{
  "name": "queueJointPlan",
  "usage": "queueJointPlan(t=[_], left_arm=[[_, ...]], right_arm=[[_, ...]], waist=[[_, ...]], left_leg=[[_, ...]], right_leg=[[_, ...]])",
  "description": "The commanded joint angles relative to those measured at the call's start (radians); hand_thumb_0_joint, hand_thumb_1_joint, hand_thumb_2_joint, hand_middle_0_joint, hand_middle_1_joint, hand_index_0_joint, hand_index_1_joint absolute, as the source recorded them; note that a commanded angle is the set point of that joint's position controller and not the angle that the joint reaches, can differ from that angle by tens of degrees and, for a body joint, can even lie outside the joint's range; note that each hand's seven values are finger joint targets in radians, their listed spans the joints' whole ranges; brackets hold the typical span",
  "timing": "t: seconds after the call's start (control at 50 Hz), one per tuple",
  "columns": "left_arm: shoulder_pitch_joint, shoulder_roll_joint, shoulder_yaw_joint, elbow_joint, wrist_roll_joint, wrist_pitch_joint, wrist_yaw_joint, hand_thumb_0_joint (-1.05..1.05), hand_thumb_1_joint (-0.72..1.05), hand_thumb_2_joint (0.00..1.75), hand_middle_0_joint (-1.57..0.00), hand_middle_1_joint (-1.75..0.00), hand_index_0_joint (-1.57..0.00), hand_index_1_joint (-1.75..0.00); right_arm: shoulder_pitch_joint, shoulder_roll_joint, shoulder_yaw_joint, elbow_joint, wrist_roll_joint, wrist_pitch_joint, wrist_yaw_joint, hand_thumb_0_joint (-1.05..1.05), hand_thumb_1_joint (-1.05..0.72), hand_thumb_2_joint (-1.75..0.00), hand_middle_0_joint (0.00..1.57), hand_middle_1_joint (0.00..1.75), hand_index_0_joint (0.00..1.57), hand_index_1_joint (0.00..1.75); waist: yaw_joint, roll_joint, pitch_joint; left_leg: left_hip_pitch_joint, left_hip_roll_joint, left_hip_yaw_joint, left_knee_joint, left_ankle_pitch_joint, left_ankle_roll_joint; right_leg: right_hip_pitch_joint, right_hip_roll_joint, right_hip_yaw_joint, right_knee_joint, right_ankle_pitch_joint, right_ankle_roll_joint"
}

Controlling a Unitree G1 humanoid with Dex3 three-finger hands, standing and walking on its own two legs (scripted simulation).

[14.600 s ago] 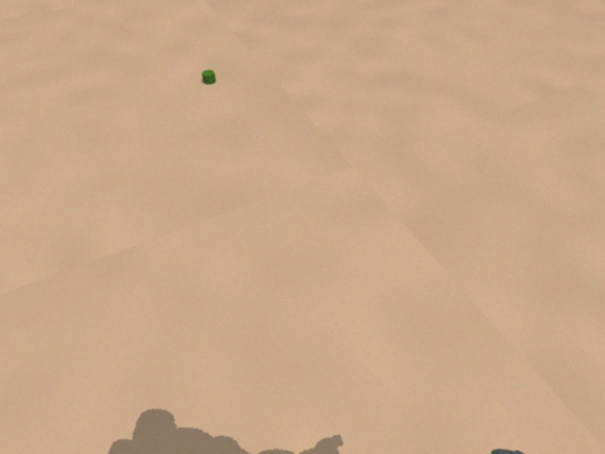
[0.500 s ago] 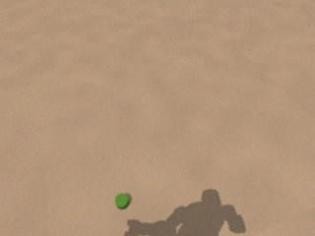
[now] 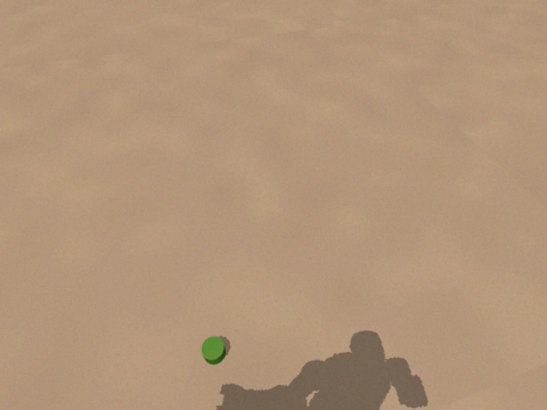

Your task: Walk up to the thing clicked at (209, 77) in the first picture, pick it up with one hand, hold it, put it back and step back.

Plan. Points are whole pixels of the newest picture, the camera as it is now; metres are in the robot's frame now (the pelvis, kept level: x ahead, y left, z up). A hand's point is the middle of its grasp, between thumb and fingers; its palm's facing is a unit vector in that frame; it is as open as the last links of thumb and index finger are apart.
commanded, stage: stand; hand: left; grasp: from above
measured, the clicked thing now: (213, 350) +0.41 +0.20 -0.76
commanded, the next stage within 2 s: rise first in 0.34 s
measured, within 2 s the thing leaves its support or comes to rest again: neither
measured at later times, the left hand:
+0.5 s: hand out of the picture +0.07 +0.25 -0.16, palm faces +0.01 -0.94 -0.34, open 7.5 cm
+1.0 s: hand out of the picture +0.12 +0.26 -0.22, palm faces -0.10 -0.90 -0.42, open 13.4 cm
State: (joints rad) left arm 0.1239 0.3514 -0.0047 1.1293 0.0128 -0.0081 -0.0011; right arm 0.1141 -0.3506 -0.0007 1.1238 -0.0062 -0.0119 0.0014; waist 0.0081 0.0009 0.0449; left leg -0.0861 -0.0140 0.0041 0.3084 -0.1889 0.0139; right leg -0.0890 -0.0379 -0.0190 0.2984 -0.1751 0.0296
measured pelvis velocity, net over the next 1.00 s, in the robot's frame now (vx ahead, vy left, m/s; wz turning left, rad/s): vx -0.02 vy -0.01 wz -0.01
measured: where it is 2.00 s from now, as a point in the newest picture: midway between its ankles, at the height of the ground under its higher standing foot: outside the picture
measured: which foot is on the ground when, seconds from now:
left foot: down 0.00-1.00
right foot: down 0.00-1.00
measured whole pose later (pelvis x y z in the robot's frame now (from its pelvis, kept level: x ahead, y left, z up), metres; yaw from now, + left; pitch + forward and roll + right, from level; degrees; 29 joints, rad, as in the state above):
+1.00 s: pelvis -0.02 -0.01 -0.07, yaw +0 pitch +15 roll -1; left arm 0.14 0.33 0.17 0.70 0.19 0.14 -0.02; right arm 0.24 -0.25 -0.04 0.61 0.02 -0.09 -0.02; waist -0.02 0.00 -0.08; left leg -0.79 0.02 -0.01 1.02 -0.48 0.00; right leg -0.79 -0.02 -0.02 0.98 -0.45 0.01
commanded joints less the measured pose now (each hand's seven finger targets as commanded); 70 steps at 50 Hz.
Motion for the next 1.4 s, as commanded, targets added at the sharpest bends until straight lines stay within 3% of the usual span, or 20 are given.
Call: queueJointPlan(t=[0.0,0.42,0.44,0.46,0.48,0.52,0.54,0.56,0.6,0.66,0.78,0.84,0.88,0.96,1.02,1.22,1.24,1.26,1.34,1.38], left_arm=[[-0.036,0.211,0.041,-0.063,0.001,-0.021,0.012,0.00,0.90,0.90,-0.20,-0.30,-0.20,-0.30],[-0.026,0.207,0.038,-0.062,0.001,-0.020,0.012,0.00,0.82,0.96,-0.20,-0.37,-0.18,-0.38],[-0.377,0.045,0.041,-0.413,-0.059,-0.118,0.030,0.00,0.74,0.99,-0.23,-0.45,-0.18,-0.46],[-0.498,0.080,0.054,-0.336,-0.058,-0.109,0.034,0.00,0.66,0.93,-0.24,-0.51,-0.20,-0.54],[-0.329,0.164,0.105,-0.178,-0.038,-0.075,0.036,0.00,0.58,0.91,-0.21,-0.59,-0.19,-0.62],[-0.334,0.237,0.155,-0.109,0.004,-0.049,0.012,0.00,0.42,0.94,-0.15,-0.75,-0.14,-0.76],[-0.328,0.263,0.189,-0.114,0.034,-0.055,0.000,0.00,0.34,0.93,-0.13,-0.83,-0.14,-0.84],[-0.195,0.249,0.209,-0.063,0.059,-0.043,-0.010,0.00,0.26,0.94,-0.13,-0.91,-0.14,-0.90],[-0.091,0.228,0.221,-0.133,0.085,-0.022,-0.025,0.00,0.10,0.97,-0.07,-1.01,-0.09,-0.99],[-0.077,0.173,0.181,-0.200,0.109,0.049,-0.028,0.00,-0.12,1.01,-0.04,-1.04,-0.06,-1.03],[-0.099,0.164,0.201,-0.328,0.148,0.121,-0.010,0.00,-0.48,1.01,-0.06,-1.06,-0.05,-1.06],[-0.051,0.213,0.252,-0.418,0.169,0.115,-0.002,0.00,-0.50,1.01,-0.06,-1.07,-0.05,-1.07],[-0.085,0.190,0.221,-0.549,0.173,0.106,-0.008,0.00,-0.49,1.00,-0.06,-1.08,-0.06,-1.08],[0.014,0.186,0.230,-0.630,0.186,0.122,-0.008,0.00,-0.50,1.00,-0.06,-1.09,-0.06,-1.09],[0.067,0.186,0.232,-0.696,0.196,0.141,-0.011,0.00,-0.52,0.99,-0.06,-1.09,-0.06,-1.09],[0.148,0.176,0.224,-0.784,0.241,0.182,-0.007,0.00,-0.52,0.93,-0.06,-1.12,-0.08,-1.10],[0.140,0.207,0.244,-0.771,0.258,0.180,0.000,0.00,-0.52,0.93,-0.06,-1.11,-0.08,-1.09],[0.096,0.196,0.217,-0.807,0.268,0.167,-0.003,0.00,-0.54,0.94,-0.07,-1.11,-0.08,-1.09],[-0.013,0.212,0.212,-0.729,0.335,0.102,0.004,0.00,-0.53,0.95,-0.06,-1.10,-0.06,-1.09],[-0.050,0.220,0.204,-0.692,0.381,0.057,0.006,0.00,-0.51,0.95,-0.05,-1.10,-0.06,-1.09]], right_arm=[[-0.037,-0.218,-0.037,-0.059,-0.004,-0.022,-0.011,0.00,-0.90,-0.90,0.20,0.30,0.20,0.30],[-0.031,-0.224,-0.037,-0.057,-0.003,-0.022,-0.012,0.00,-0.92,-0.91,0.20,0.30,0.20,0.30],[-0.017,-0.050,0.014,-0.346,0.069,-0.071,-0.032,0.00,-0.98,-0.92,0.20,0.30,0.20,0.30],[0.034,-0.074,0.007,-0.281,0.067,-0.068,-0.040,0.00,-0.93,-0.91,0.20,0.30,0.20,0.30],[0.078,-0.110,-0.014,-0.286,0.071,-0.058,-0.051,0.00,-0.91,-0.91,0.20,0.30,0.20,0.30],[0.103,-0.111,-0.036,-0.325,0.058,-0.053,-0.052,0.00,-0.90,-0.90,0.20,0.30,0.20,0.30],[0.119,-0.114,-0.060,-0.346,0.038,-0.060,-0.053,0.00,-0.94,-0.91,0.20,0.30,0.20,0.30],[0.160,-0.106,-0.073,-0.353,0.028,-0.060,-0.047,0.00,-0.96,-0.92,0.20,0.30,0.20,0.30],[0.156,-0.101,-0.086,-0.418,0.023,-0.063,-0.037,0.00,-0.97,-0.92,0.20,0.30,0.20,0.30],[0.124,-0.085,-0.085,-0.487,0.035,-0.064,-0.034,0.00,-0.95,-0.91,0.20,0.30,0.20,0.30],[0.108,-0.063,-0.079,-0.587,0.032,-0.085,-0.019,0.00,-0.90,-0.90,0.20,0.30,0.20,0.30],[0.121,-0.057,-0.089,-0.623,0.027,-0.104,-0.021,0.00,-0.90,-0.90,0.20,0.30,0.20,0.30],[0.120,-0.050,-0.090,-0.643,0.025,-0.120,-0.027,0.00,-0.92,-0.91,0.20,0.30,0.20,0.30],[0.125,-0.050,-0.096,-0.653,0.019,-0.142,-0.037,0.00,-0.92,-0.91,0.20,0.30,0.20,0.30],[0.111,-0.045,-0.094,-0.667,0.016,-0.153,-0.041,0.00,-0.92,-0.91,0.20,0.30,0.20,0.30],[0.076,-0.038,-0.086,-0.708,0.015,-0.185,-0.038,0.00,-0.90,-0.90,0.20,0.30,0.20,0.30],[0.087,-0.045,-0.090,-0.695,0.014,-0.187,-0.036,0.00,-0.91,-0.90,0.20,0.30,0.20,0.30],[0.076,-0.041,-0.087,-0.705,0.015,-0.192,-0.035,0.00,-0.91,-0.91,0.20,0.30,0.20,0.30],[0.049,-0.051,-0.092,-0.692,0.011,-0.214,-0.021,0.00,-0.87,-0.90,0.20,0.30,0.20,0.30],[0.053,-0.065,-0.099,-0.663,0.010,-0.223,-0.013,0.00,-0.86,-0.89,0.20,0.30,0.20,0.30]], waist=[[-0.004,0.003,-0.069],[-0.004,0.010,-0.063],[-0.128,-0.001,0.024],[-0.099,0.001,-0.032],[-0.075,-0.039,-0.010],[-0.054,-0.048,-0.094],[-0.036,-0.019,-0.204],[-0.019,0.004,-0.254],[0.025,0.083,-0.320],[0.007,0.066,-0.275],[-0.018,0.008,-0.240],[-0.008,0.033,-0.323],[-0.029,0.052,-0.343],[-0.035,0.062,-0.388],[-0.029,0.092,-0.399],[-0.045,0.056,-0.430],[-0.044,0.054,-0.430],[-0.056,0.064,-0.446],[-0.057,0.054,-0.412],[-0.056,0.070,-0.462]], left_leg=[[-0.019,0.144,-0.103,-0.048,0.179,0.012],[-0.025,0.141,-0.108,-0.049,0.169,0.012],[-0.136,0.021,0.014,0.022,0.023,-0.006],[-0.128,0.010,0.013,0.048,-0.006,-0.004],[-0.167,0.018,0.011,0.065,-0.021,-0.004],[-0.238,0.014,0.004,0.166,0.013,-0.004],[-0.233,0.012,0.006,0.215,0.050,-0.006],[-0.261,0.003,0.005,0.255,0.085,-0.011],[-0.278,-0.002,0.010,0.285,0.140,-0.026],[-0.328,-0.002,-0.001,0.283,0.120,-0.024],[-0.492,0.015,-0.017,0.419,-0.053,-0.011],[-0.548,0.010,-0.007,0.500,-0.077,-0.005],[-0.556,0.014,-0.007,0.535,-0.069,-0.006],[-0.583,0.025,-0.020,0.605,-0.006,-0.012],[-0.609,0.027,-0.024,0.634,-0.043,-0.013],[-0.758,0.018,-0.027,0.776,-0.074,-0.004],[-0.781,0.016,-0.022,0.802,-0.082,0.000],[-0.799,0.015,-0.020,0.830,-0.064,-0.001],[-0.951,0.009,-0.024,0.928,-0.196,0.004],[-0.990,0.012,-0.036,0.974,-0.197,-0.003]], right_leg=[[0.026,-0.107,0.084,-0.031,0.145,-0.044],[0.025,-0.108,0.082,-0.030,0.131,-0.042],[-0.236,0.043,-0.012,0.049,0.062,-0.040],[-0.195,0.036,-0.018,0.063,0.031,-0.041],[-0.196,0.044,-0.029,0.074,0.000,-0.044],[-0.241,0.043,-0.025,0.162,0.016,-0.051],[-0.237,0.037,-0.017,0.212,0.056,-0.052],[-0.239,0.034,-0.012,0.251,0.084,-0.054],[-0.225,0.034,-0.007,0.297,0.106,-0.065],[-0.248,0.044,-0.017,0.295,0.071,-0.062],[-0.447,0.056,-0.027,0.418,-0.094,-0.056],[-0.500,0.049,-0.015,0.499,-0.111,-0.055],[-0.548,0.050,-0.010,0.540,-0.098,-0.053],[-0.601,0.049,-0.015,0.618,-0.059,-0.056],[-0.647,0.048,-0.014,0.649,-0.097,-0.057],[-0.767,0.051,-0.017,0.765,-0.114,-0.055],[-0.786,0.049,-0.012,0.780,-0.113,-0.054],[-0.809,0.047,-0.009,0.803,-0.093,-0.055],[-0.968,0.044,-0.004,0.906,-0.213,-0.057],[-1.039,0.045,-0.005,0.986,-0.221,-0.061]])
